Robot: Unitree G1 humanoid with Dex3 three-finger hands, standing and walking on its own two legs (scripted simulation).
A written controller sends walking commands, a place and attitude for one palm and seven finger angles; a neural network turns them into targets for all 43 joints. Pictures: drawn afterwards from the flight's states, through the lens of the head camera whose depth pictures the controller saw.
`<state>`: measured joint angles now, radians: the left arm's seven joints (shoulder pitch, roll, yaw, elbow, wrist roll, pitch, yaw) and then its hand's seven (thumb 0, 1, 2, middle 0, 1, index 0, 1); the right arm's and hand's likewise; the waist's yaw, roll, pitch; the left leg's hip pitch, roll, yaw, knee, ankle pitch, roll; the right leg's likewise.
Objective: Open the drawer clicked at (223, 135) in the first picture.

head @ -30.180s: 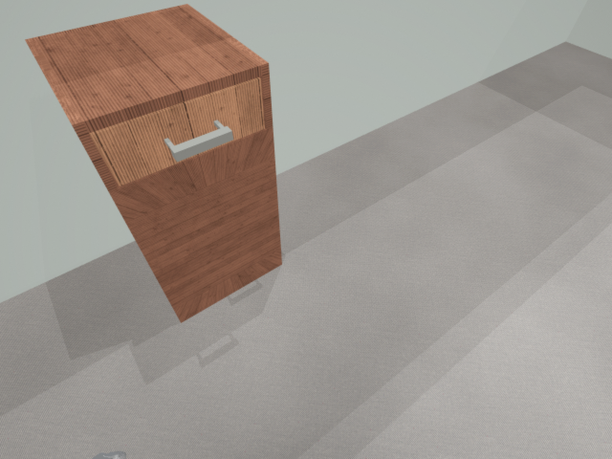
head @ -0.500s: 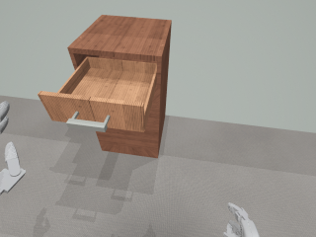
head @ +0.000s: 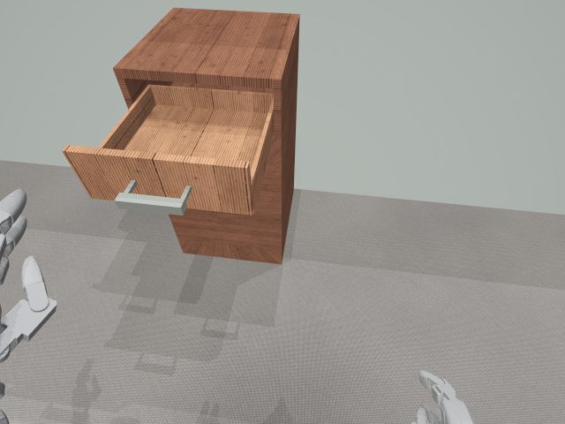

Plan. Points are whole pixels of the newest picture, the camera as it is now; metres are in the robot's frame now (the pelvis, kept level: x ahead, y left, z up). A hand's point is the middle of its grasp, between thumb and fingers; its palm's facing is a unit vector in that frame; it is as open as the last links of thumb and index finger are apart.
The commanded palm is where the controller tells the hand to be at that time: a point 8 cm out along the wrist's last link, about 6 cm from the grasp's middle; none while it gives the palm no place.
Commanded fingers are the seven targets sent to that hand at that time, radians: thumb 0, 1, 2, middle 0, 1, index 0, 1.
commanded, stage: stop stepping back and stand still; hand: left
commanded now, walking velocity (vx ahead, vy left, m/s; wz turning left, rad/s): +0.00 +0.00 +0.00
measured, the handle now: (155, 195) +0.54 +0.29 -0.03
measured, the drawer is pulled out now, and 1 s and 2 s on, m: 0.30 0.30 0.30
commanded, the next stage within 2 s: let the arm hang, fingers relaxed in 0.12 s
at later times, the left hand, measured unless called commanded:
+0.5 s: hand out of the picture +0.09 +0.17 -0.15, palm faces -0.02 -0.98 -0.18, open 7.4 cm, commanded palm none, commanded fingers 0.00 0.90 0.90 -0.20 -0.30 -0.20 -0.30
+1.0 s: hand out of the picture -0.01 +0.19 -0.15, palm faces +0.02 -0.97 -0.25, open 7.4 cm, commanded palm none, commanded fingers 0.00 0.90 0.90 -0.20 -0.30 -0.20 -0.30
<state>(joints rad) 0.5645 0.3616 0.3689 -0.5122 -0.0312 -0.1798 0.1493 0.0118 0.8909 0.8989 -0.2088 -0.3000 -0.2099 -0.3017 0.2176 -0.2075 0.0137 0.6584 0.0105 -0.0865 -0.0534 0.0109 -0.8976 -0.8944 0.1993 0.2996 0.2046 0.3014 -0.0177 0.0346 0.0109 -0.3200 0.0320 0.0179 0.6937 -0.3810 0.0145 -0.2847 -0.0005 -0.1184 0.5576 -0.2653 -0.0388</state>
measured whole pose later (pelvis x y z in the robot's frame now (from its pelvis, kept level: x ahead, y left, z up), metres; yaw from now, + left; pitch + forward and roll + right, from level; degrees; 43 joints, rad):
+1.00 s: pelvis +0.00 +0.00 +0.01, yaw +0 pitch -2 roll +0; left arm 0.29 0.18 0.01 1.11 0.02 0.02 0.03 0.00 0.91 0.90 -0.20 -0.30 -0.20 -0.30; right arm 0.31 -0.15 0.01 1.10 -0.02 0.01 -0.02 0.00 -0.90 -0.89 0.20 0.30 0.20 0.30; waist 0.00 0.03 0.05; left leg -0.17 -0.01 0.04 0.40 -0.20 0.02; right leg -0.18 -0.01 -0.07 0.41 -0.20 -0.02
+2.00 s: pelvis +0.01 -0.02 +0.02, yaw -1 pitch -2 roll +0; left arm 0.23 0.16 0.02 1.13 0.02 0.00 0.03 0.00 0.91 0.90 -0.20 -0.30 -0.20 -0.30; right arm 0.27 -0.16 -0.01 1.12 -0.02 0.00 -0.03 0.00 -0.90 -0.89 0.20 0.30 0.20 0.30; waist 0.00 0.02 0.06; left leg -0.13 0.02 0.04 0.37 -0.20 -0.01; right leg -0.15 0.02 -0.08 0.38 -0.20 -0.05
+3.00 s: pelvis +0.02 -0.03 +0.02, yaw -1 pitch -1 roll +0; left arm 0.20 0.20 0.02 1.13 0.01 -0.01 0.03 0.00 0.91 0.90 -0.20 -0.30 -0.20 -0.30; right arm 0.22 -0.20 -0.01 1.13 -0.01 0.00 -0.03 0.00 -0.90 -0.89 0.20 0.30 0.20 0.30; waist 0.00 0.02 0.07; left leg -0.10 0.03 0.04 0.33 -0.21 -0.03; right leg -0.12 0.03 -0.08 0.35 -0.21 -0.06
